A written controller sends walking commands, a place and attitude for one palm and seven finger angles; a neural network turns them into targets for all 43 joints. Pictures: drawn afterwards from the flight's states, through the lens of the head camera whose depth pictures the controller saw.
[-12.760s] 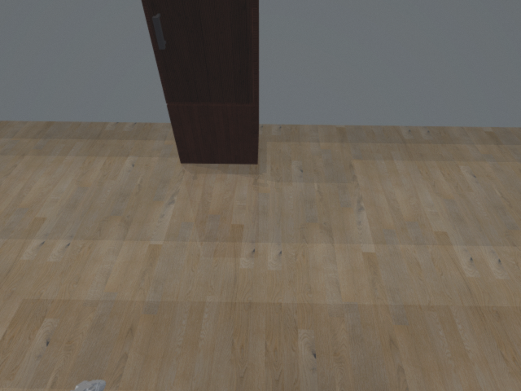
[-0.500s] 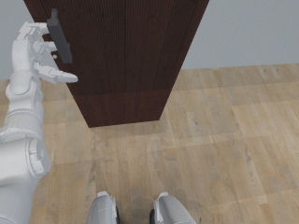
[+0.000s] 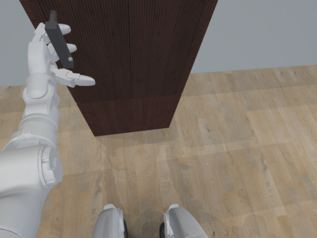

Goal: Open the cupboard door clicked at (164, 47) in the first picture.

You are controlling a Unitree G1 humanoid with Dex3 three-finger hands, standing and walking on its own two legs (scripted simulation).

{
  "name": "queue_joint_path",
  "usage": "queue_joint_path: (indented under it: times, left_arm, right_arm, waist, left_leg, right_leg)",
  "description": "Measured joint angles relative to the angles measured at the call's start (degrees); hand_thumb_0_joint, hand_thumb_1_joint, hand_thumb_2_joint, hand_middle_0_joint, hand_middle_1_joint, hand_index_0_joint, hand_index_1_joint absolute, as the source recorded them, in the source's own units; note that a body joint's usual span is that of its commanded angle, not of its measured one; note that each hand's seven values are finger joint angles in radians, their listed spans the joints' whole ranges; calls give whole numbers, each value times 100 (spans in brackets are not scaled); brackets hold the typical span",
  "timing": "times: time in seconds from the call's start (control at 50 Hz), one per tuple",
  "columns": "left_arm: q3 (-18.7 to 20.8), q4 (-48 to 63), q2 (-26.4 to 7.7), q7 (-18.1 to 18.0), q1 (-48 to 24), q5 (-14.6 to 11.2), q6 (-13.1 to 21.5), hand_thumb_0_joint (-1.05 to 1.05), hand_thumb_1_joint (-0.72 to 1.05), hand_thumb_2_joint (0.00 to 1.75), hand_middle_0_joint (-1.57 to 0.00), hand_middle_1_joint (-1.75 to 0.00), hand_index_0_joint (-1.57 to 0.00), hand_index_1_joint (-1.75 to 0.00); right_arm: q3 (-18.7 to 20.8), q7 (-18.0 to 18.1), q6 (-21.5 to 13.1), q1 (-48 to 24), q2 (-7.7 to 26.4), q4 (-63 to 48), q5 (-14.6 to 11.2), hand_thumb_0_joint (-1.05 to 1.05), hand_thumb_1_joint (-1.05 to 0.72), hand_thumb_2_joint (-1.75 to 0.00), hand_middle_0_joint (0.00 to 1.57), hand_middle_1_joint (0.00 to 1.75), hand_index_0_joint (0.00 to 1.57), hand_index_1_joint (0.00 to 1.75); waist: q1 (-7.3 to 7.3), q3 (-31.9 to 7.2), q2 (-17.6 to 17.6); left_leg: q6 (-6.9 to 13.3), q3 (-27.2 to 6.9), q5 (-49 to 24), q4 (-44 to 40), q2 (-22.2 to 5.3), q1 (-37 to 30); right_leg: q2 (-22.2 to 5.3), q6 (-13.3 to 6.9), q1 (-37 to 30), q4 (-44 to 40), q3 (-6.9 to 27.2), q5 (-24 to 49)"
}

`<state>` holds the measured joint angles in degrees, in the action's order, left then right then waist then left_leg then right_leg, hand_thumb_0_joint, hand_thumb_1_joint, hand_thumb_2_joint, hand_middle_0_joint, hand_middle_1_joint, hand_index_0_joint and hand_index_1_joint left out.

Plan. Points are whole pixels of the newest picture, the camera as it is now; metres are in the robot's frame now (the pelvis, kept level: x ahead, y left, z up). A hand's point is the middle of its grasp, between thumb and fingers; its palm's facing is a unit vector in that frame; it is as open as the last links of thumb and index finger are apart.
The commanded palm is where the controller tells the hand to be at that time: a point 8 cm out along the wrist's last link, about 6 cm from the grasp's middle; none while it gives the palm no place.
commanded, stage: slide the fingers in behind the handle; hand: left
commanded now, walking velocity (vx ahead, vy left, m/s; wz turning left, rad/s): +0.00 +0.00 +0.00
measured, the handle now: (61, 41) +0.59 +0.18 +0.08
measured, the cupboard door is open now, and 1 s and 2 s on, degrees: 0 0 28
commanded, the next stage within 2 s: close the thumb around the handle in 0.38 s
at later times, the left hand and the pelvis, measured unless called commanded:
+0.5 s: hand (70, 59) +0.53 +0.16 +0.08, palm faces +0.07 -1.00 -0.02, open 14.0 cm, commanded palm +0.51 +0.20 +0.07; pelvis +0.00 +0.00 +0.00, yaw +0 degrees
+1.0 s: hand (71, 59) +0.53 +0.16 +0.08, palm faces +0.07 -1.00 -0.02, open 7.2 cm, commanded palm +0.51 +0.19 +0.07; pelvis +0.00 +0.00 +0.00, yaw +0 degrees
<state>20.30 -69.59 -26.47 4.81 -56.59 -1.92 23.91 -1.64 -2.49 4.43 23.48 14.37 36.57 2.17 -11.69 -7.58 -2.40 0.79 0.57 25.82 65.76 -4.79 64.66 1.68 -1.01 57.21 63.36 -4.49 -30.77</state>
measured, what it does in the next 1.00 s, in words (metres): stands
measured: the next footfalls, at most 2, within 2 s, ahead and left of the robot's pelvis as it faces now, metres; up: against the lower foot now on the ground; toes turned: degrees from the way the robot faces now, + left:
none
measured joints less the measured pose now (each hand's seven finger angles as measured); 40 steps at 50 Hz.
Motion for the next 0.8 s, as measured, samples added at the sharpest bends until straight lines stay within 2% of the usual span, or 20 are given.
queue_joint_path:
  times: [0.2, 0.32, 0.48, 0.56, 0.66, 0.8]
  left_arm:
    - [96, -1, 23, -98, 55, 73, 55, -1, -50, 30, -30, -120, -29, -120]
    - [76, -38, 43, -63, 51, 18, 73, -1, -50, 30, -30, -120, -30, -120]
    - [120, -53, -58, 13, 16, 27, 53, -1, -50, 30, -31, -120, -30, -120]
    - [30, 29, -18, 10, 80, -25, 62, -1, -48, 31, -30, -120, -30, -120]
    - [2, 41, 76, -38, 82, -32, 67, -1, -37, 36, -30, -121, -31, -121]
    - [15, 10, 105, -86, 112, -4, 104, -1, -6, 49, -32, -125, -33, -125]
  right_arm:
    - [7, -9, 14, -13, 18, -27, 5, 1, -90, -89, 20, 30, 20, 30]
    - [4, 4, 14, -24, 27, 2, -11, 1, -90, -89, 20, 30, 20, 30]
    - [5, 34, -1, -64, 39, -29, -20, 1, -90, -89, 20, 30, 20, 30]
    - [26, 23, 7, -51, 40, -20, -22, 1, -90, -89, 20, 30, 20, 30]
    - [29, 10, 17, -57, 33, 24, -15, 1, -90, -89, 20, 30, 20, 30]
    - [24, 4, 19, -71, 20, 15, -9, 1, -90, -89, 20, 30, 20, 30]
  waist:
    - [-24, -1, -8]
    - [5, 2, -2]
    - [-27, 4, 13]
    - [11, 3, 11]
    - [37, -8, 8]
    - [24, -23, -4]
  left_leg:
    - [-8, 34, -3, -15, -10, -21]
    - [-14, 25, -8, -28, -5, -38]
    - [-19, 2, -1, 1, -12, 0]
    - [-16, 8, -1, -16, -3, -19]
    - [-9, 2, 0, -26, 11, -33]
    - [0, 18, 11, -30, 13, -60]
  right_leg:
    - [8, -8, 13, 21, 38, -2]
    - [7, -13, -5, 13, 30, -4]
    - [18, -19, 20, 25, 14, -6]
    - [11, -13, 1, 8, 20, -5]
    - [0, -5, -22, -9, 15, -7]
    - [-2, 5, -43, -14, 33, -11]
